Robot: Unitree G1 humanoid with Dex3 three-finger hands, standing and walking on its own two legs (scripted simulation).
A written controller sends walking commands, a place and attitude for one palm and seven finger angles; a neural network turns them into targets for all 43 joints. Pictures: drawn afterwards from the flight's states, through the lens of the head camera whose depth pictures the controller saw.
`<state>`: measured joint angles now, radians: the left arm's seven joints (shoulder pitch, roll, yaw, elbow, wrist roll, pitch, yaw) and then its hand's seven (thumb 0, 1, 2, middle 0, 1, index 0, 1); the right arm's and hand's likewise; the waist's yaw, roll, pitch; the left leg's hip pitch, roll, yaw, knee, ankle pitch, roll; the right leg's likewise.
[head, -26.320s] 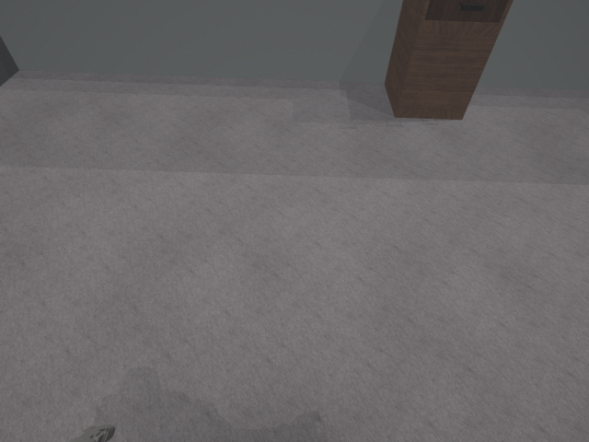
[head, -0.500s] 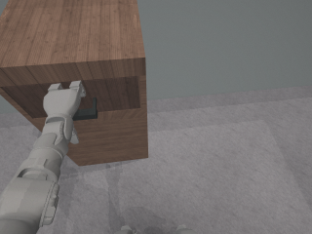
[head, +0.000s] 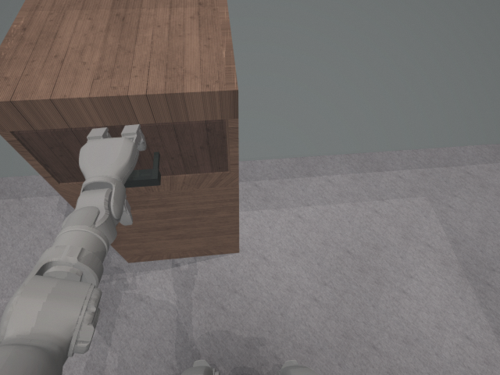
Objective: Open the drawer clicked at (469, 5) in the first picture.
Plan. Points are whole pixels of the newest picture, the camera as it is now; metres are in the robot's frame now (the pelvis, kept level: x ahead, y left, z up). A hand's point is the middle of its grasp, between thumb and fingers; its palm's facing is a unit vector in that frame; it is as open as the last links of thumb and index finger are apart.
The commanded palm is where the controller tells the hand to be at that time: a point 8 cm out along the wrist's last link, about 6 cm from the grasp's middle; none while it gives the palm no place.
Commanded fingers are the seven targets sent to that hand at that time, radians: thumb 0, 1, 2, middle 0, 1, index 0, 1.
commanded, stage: re-aim the fingers above the handle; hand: left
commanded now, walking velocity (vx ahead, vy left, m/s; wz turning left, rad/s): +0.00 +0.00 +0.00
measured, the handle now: (134, 168) +0.52 +0.22 -0.06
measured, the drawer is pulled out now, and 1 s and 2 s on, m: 0.00 0.00 0.00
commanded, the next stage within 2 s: lower the fingers behind the handle in 0.02 s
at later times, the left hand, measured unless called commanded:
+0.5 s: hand (121, 187) +0.46 +0.22 -0.03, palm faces -0.06 -0.04 -1.00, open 13.8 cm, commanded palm +0.45 +0.22 +0.03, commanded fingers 0.00 -0.50 0.30 -0.30 -1.20 -0.30 -1.20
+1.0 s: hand (128, 189) +0.46 +0.22 -0.05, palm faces -0.03 -0.02 -1.00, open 13.8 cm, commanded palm +0.45 +0.21 -0.01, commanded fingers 0.00 -0.50 0.30 -0.30 -1.20 -0.30 -1.20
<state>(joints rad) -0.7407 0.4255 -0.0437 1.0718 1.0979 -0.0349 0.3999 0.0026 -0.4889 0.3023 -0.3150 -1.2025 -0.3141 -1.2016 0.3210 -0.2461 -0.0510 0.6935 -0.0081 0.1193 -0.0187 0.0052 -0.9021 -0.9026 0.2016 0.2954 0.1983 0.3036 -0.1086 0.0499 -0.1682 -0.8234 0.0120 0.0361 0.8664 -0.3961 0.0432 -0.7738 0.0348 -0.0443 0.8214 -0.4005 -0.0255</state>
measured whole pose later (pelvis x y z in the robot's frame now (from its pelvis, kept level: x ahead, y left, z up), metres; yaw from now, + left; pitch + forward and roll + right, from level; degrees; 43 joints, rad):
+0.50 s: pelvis +0.00 +0.00 -0.01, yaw -1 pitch +23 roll -2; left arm -0.71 0.45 -0.01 1.08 1.12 -0.07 0.45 0.00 -0.49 0.30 -0.31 -1.20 -0.31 -1.20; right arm 0.35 -0.25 -0.07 0.73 -0.03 0.11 -0.01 0.01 -0.90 -0.90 0.20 0.30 0.20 0.30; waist -0.11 0.06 -0.19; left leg -0.92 0.02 0.04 0.95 -0.43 0.04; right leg -0.87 0.04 -0.04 0.90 -0.43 -0.02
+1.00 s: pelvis -0.01 +0.00 -0.03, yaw -1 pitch +25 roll -3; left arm -0.77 0.45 -0.02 1.12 1.13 -0.03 0.49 0.00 -0.49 0.30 -0.31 -1.25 -0.31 -1.20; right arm 0.34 -0.24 -0.04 0.73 -0.03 0.10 -0.01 0.01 -0.90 -0.90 0.20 0.30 0.20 0.30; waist -0.13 0.06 -0.20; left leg -1.04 0.02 0.03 1.05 -0.45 0.05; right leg -0.99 0.04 -0.05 1.00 -0.45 -0.02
